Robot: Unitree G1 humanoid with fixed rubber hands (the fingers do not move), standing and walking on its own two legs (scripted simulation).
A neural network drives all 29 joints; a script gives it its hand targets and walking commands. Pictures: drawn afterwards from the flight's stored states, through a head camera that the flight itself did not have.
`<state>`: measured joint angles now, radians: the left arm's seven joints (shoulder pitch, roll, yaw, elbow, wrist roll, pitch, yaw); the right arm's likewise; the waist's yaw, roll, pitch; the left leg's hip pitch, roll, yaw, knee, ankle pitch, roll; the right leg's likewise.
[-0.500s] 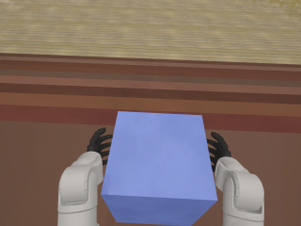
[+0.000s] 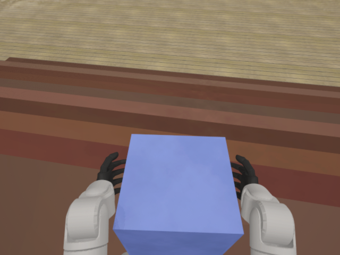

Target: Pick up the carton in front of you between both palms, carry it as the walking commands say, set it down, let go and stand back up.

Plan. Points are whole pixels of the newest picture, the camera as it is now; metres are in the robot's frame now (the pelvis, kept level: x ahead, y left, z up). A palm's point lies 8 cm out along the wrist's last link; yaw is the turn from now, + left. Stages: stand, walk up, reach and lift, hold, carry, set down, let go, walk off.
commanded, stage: carry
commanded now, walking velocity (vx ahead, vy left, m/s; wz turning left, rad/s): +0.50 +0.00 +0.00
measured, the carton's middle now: (175, 201) +0.26 +0.01 -0.01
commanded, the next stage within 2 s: none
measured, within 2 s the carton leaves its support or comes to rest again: neither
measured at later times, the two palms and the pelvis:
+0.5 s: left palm (131, 64) +0.67 +0.17 +0.09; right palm (223, 69) +0.65 -0.13 +0.10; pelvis +0.32 +0.05 -0.01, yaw -2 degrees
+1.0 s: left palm (147, 28) +0.99 +0.16 +0.07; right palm (215, 30) +1.00 -0.14 +0.06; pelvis +0.63 -0.01 -0.03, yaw -2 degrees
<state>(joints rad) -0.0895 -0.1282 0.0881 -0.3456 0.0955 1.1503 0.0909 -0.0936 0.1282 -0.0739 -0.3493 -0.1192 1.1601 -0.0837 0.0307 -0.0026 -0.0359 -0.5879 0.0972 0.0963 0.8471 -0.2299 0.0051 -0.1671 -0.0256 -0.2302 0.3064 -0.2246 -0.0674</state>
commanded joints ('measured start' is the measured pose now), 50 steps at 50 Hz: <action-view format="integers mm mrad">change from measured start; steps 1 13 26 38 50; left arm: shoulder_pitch -458 -783 -1169 -1297 -1188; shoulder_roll -929 -724 -861 -1023 -913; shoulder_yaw -742 -683 -596 -540 -650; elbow -138 -35 239 288 117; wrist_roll -434 -419 -427 -509 -526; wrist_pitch -4 93 34 30 17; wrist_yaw -290 -218 -177 -237 -223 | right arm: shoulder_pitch -441 -718 -1202 -1277 -1132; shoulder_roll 956 697 870 985 848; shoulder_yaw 730 642 600 515 592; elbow -120 -10 229 282 109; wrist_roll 384 440 540 443 382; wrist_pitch -30 73 24 22 0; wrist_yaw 224 213 220 174 129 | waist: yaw -10 -96 -95 66 131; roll -137 280 122 -122 -101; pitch -251 -405 -350 -493 -482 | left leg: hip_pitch -39 852 670 -211 -297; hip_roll -18 301 139 -104 -108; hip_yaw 60 -603 -117 -140 -36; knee -159 -543 -432 544 -100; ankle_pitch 85 74 454 -244 321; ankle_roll -3 277 207 61 49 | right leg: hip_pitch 262 -513 -569 459 588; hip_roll -222 30 -21 -276 -106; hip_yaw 148 208 138 634 347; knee -84 1092 564 180 413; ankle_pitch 368 -289 45 383 623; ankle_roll -71 43 22 -221 -125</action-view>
